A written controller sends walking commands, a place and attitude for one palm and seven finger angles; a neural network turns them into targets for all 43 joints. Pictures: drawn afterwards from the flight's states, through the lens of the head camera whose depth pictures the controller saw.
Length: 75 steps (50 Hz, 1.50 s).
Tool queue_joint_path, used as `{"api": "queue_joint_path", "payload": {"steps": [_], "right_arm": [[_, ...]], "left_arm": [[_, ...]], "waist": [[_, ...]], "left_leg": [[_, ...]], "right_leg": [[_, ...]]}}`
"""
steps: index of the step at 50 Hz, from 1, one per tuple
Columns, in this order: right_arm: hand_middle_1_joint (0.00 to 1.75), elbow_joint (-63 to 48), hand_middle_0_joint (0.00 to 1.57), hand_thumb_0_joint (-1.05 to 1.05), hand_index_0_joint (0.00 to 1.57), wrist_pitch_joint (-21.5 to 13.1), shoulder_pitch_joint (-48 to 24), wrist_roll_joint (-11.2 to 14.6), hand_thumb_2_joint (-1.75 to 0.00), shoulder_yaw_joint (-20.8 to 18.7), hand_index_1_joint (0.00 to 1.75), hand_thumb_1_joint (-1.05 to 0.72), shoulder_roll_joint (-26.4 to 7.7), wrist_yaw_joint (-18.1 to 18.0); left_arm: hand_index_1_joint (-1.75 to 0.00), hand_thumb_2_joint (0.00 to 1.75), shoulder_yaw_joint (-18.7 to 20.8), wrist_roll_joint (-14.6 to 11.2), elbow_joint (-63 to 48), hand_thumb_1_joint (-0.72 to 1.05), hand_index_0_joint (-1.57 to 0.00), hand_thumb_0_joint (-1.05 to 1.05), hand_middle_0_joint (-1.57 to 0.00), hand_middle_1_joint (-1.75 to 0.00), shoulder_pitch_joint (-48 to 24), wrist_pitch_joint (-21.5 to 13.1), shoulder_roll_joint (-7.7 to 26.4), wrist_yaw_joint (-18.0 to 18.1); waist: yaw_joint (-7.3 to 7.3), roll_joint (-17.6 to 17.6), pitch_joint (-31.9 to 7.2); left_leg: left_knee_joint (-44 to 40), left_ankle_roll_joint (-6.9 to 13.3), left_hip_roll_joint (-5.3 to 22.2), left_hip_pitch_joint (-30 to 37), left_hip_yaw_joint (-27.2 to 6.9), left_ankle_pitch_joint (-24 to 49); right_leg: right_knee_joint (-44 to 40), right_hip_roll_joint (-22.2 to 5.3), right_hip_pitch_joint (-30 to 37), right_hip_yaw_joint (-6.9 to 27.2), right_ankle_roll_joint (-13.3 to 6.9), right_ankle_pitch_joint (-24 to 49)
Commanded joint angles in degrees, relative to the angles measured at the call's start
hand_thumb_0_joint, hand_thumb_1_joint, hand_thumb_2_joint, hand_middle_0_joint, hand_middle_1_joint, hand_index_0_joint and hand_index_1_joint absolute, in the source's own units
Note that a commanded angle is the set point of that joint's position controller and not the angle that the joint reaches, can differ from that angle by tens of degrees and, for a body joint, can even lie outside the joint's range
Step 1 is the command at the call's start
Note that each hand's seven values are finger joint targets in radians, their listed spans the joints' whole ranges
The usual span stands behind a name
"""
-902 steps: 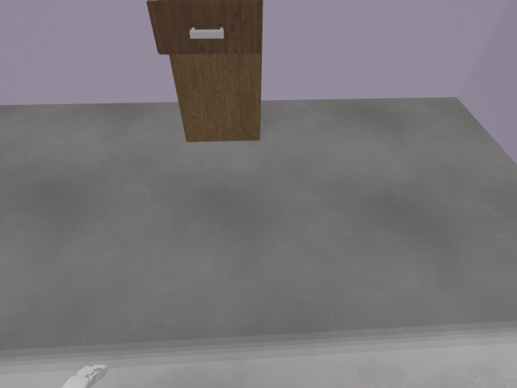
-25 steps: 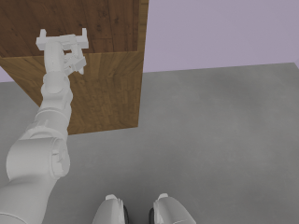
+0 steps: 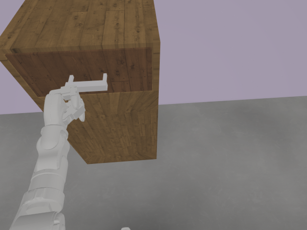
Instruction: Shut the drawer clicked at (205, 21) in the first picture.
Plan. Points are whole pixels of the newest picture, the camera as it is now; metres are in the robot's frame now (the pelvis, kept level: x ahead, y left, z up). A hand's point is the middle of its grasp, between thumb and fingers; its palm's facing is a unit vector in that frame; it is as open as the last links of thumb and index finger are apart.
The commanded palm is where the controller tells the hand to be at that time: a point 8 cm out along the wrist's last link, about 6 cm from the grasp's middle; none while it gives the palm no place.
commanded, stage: draw the hand back to the body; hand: left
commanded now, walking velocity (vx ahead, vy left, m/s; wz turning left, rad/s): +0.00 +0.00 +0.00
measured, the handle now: (87, 81) +0.55 +0.20 +0.04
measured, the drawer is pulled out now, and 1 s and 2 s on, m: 0.00 0.00 0.00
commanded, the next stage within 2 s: step back with the hand held close in 1.12 s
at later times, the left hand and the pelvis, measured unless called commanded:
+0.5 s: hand (35, 154) +0.26 +0.22 +0.14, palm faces +0.21 -0.94 -0.25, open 3.3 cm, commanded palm +0.22 +0.27 +0.16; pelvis -0.01 +0.01 +0.03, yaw +2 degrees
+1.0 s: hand out of the picture +0.16 +0.27 +0.20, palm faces +0.39 -0.82 -0.41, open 3.3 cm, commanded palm +0.11 +0.31 +0.22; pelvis -0.01 +0.02 +0.04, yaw +2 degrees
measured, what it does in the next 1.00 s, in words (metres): stands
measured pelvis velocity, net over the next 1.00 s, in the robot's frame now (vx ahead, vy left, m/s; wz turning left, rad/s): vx -0.01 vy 0.02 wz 0.03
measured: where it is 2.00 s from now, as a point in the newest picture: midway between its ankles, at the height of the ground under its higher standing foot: outside the picture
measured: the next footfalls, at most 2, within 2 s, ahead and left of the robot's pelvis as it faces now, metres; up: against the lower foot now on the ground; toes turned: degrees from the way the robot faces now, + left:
none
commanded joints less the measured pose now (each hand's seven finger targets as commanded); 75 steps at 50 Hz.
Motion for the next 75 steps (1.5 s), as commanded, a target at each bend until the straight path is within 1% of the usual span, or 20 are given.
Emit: {"api": "queue_joint_path", "payload": {"steps": [1,3,6,8,12,13,14,15,16,20,30,38,46,53,59,62,63,65,68,75], "right_arm": [[0.30,-7.38,0.20,0.00,0.20,-3.47,-1.39,1.46,-0.90,-2.90,0.30,-0.90,-8.10,-1.31],[0.30,-7.52,0.20,0.00,0.20,-3.96,-2.94,1.64,-0.90,-2.69,0.30,-0.90,-8.32,-2.08],[0.30,-8.33,0.20,0.00,0.20,-5.08,-4.58,1.46,-0.90,-2.37,0.30,-0.90,-7.84,-2.53],[0.30,-9.05,0.20,0.00,0.20,-6.11,-6.36,1.38,-0.90,-2.06,0.30,-0.90,-7.38,-2.97],[0.30,-9.82,0.20,0.00,0.20,-7.75,-10.02,1.20,-0.90,-1.37,0.30,-0.90,-7.05,-3.75],[0.30,-9.51,0.20,0.00,0.20,-6.24,-13.12,0.99,-0.90,-1.57,0.30,-0.90,-6.48,-4.63],[0.30,-10.51,0.20,0.00,0.20,-5.64,-14.33,0.97,-0.90,-1.09,0.30,-0.90,-5.51,-5.19],[0.30,-10.83,0.20,0.00,0.20,-5.52,-14.72,0.92,-0.90,-0.98,0.30,-0.90,-5.71,-5.52],[0.30,-10.64,0.20,0.00,0.20,-5.24,-15.57,0.96,-0.90,-0.74,0.30,-0.90,-5.79,-5.79],[0.30,-10.11,0.20,0.00,0.20,-4.13,-17.06,0.70,-0.90,0.11,0.30,-0.90,-5.46,-6.52],[0.30,-9.69,0.20,0.00,0.20,-7.13,-19.47,-0.71,-0.90,0.89,0.30,-0.90,-4.50,-6.46],[0.30,-8.50,0.20,0.00,0.20,-8.63,-19.75,-1.15,-0.90,-0.26,0.30,-0.90,-4.77,-5.69],[0.30,-8.66,0.20,0.00,0.20,-10.93,-19.46,-1.00,-0.90,-0.54,0.30,-0.90,-4.41,-5.86],[0.30,-7.31,0.20,0.00,0.20,-11.50,-18.51,-1.09,-0.90,-1.19,0.30,-0.90,-4.99,-6.45],[0.30,-7.55,0.20,0.00,0.20,-11.91,-18.95,-1.57,-0.90,-0.70,0.30,-0.90,-4.65,-6.95],[0.30,-7.50,0.20,0.00,0.20,-12.18,-18.94,-1.58,-0.90,-0.57,0.30,-0.90,-4.22,-6.85],[0.30,-10.52,0.20,0.00,0.20,-11.17,-18.25,-1.42,-0.90,-0.04,0.30,-0.90,-4.61,-6.74],[0.30,-7.46,0.20,0.00,0.20,-10.27,-18.53,-2.23,-0.90,-1.00,0.30,-0.90,-4.67,-6.41],[0.30,-8.42,0.20,0.00,0.20,-8.28,-18.06,-2.29,-0.90,-1.97,0.30,-0.90,-5.30,-5.75],[0.30,-10.94,0.20,0.00,0.20,-4.37,-18.44,-1.49,-0.90,-3.26,0.30,-0.90,-4.92,-5.97]], "left_arm": [[-1.60,0.90,-2.14,-3.54,-16.71,0.90,-1.40,0.00,-1.40,-1.60,-9.23,1.75,6.62,-2.28],[-1.60,0.90,-2.08,-4.09,-20.18,0.90,-1.40,0.00,-1.40,-1.60,-8.32,2.61,7.18,-2.65],[-1.60,0.90,-1.91,-4.43,-27.31,0.90,-1.40,0.00,-1.40,-1.60,-5.57,3.44,7.99,-3.25],[-1.60,0.90,-2.85,-4.49,-34.02,0.90,-1.40,0.00,-1.40,-1.60,-6.72,3.02,8.27,-3.35],[-1.60,0.90,-0.74,-5.05,-38.37,0.90,-1.40,0.00,-1.40,-1.60,-0.74,3.66,9.43,-3.31],[-1.60,0.90,-2.56,0.99,-39.57,0.90,-1.40,0.00,-1.40,-1.60,2.95,6.12,14.28,1.32],[-1.60,0.90,-5.19,1.47,-41.30,0.90,-1.40,0.00,-1.40,-1.60,4.74,7.57,9.84,3.50],[-1.60,0.90,-5.64,1.50,-41.41,0.90,-1.40,0.00,-1.40,-1.60,7.45,8.68,8.91,4.55],[-1.60,0.90,-6.07,2.01,-41.95,0.90,-1.40,0.00,-1.40,-1.60,9.08,9.43,8.84,5.35],[-1.60,0.90,-5.34,2.76,-43.32,0.90,-1.40,0.00,-1.40,-1.60,14.36,11.82,8.95,7.28],[-1.60,0.90,-1.31,3.36,-61.48,0.90,-1.40,0.00,-1.40,-1.60,27.86,11.90,11.42,9.72],[-1.60,0.90,3.45,3.07,-65.65,0.90,-1.40,0.00,-1.40,-1.60,43.19,11.31,11.94,9.65],[-1.60,0.90,8.31,3.23,-75.59,0.90,-1.40,0.00,-1.40,-1.60,51.07,9.77,14.48,10.44],[-1.60,0.90,5.23,3.75,-71.34,0.90,-1.40,0.00,-1.40,-1.60,50.00,10.40,10.66,10.68],[-1.60,0.90,7.08,3.77,-74.49,0.90,-1.40,0.00,-1.40,-1.60,49.06,9.94,12.89,11.09],[-1.60,0.90,6.83,3.82,-75.28,0.90,-1.40,0.00,-1.40,-1.60,50.01,10.09,12.55,11.19],[-1.60,0.90,17.91,4.15,-80.94,0.90,-1.40,0.00,-1.40,-1.60,39.06,6.74,23.08,11.84],[-1.60,0.90,13.94,4.52,-74.68,0.90,-1.40,0.00,-1.40,-1.60,48.02,5.88,17.60,10.85],[-1.60,0.90,9.59,4.57,-71.50,0.90,-1.40,0.00,-1.40,-1.60,56.04,6.25,11.75,9.67],[-1.60,0.90,12.81,4.26,-76.43,0.90,-1.40,0.00,-1.40,-1.60,62.37,6.48,15.38,10.16]], "waist": [[0.25,-3.70,-13.99],[0.04,-2.85,-11.27],[1.02,-1.36,-15.46],[1.28,1.53,-16.67],[2.55,0.31,-15.61],[5.09,-0.31,-13.60],[3.93,-0.54,-9.43],[4.03,-2.87,-6.82],[4.26,-0.81,-5.59],[4.57,-2.99,-1.50],[6.21,2.28,-0.90],[7.18,-1.93,4.20],[7.87,1.87,4.48],[6.70,-2.41,10.06],[7.93,0.88,4.33],[7.90,2.04,4.25],[6.24,4.24,10.09],[5.63,-2.14,9.25],[5.42,-0.96,5.61],[5.60,-3.69,-3.10]], "left_leg": [[-4.56,1.27,-1.61,13.96,-1.66,20.07],[-5.05,1.50,-1.55,15.66,-1.84,20.45],[-5.10,1.47,-1.91,19.09,-2.34,25.42],[-5.68,1.47,-1.71,23.08,-2.95,27.60],[-8.12,1.07,-1.30,25.23,-3.78,26.19],[-11.43,0.69,-1.02,27.57,-4.17,23.87],[-13.53,0.65,-1.04,28.09,-3.78,21.44],[-14.54,0.69,-0.91,27.28,-4.07,19.57],[-15.57,0.67,-0.84,27.59,-3.88,18.59],[-19.90,0.73,-0.56,30.49,-4.23,16.77],[-25.86,0.16,0.34,38.29,-5.54,22.05],[-27.39,0.34,0.60,36.39,-5.12,20.37],[-27.10,0.01,0.61,35.81,-5.25,19.71],[-27.44,0.35,0.81,34.94,-5.63,15.50],[-27.12,0.51,0.33,36.55,-5.28,18.02],[-26.58,0.29,0.38,37.01,-5.12,20.76],[-26.02,1.60,0.78,32.53,-7.03,16.67],[-23.19,1.89,1.10,32.08,-6.95,19.59],[-23.49,1.91,2.06,33.97,-6.35,29.21],[-23.17,2.13,4.08,32.48,-6.04,37.51]], "right_leg": [[-7.72,-1.87,12.47,2.35,3.68,36.71],[-9.10,-2.23,12.19,3.01,4.01,36.00],[-7.97,-3.04,16.14,2.71,4.04,43.99],[-8.01,-2.66,15.76,2.18,3.04,40.80],[-9.68,-2.39,16.19,1.39,2.37,34.34],[-13.63,-4.26,16.95,4.12,2.15,31.56],[-15.69,-3.85,16.79,3.60,2.21,28.51],[-16.60,-3.84,16.97,3.22,2.18,26.31],[-17.47,-4.08,17.83,3.52,2.06,25.34],[-21.05,-3.73,20.53,2.85,1.65,21.47],[-25.72,-3.50,26.92,1.97,0.84,22.10],[-28.14,-3.46,27.86,1.87,1.02,20.67],[-28.19,-3.63,27.82,2.02,0.99,20.32],[-29.11,-3.38,24.31,2.09,1.17,16.04],[-28.20,-4.13,27.87,2.75,1.00,18.90],[-27.78,-4.11,28.26,2.62,0.92,21.45],[-30.27,-6.44,25.14,7.46,1.19,23.98],[-30.27,-8.66,24.35,9.43,1.14,29.95],[-27.25,-7.88,25.50,6.36,2.63,33.57],[-21.79,-6.98,28.69,4.10,4.33,36.76]]}}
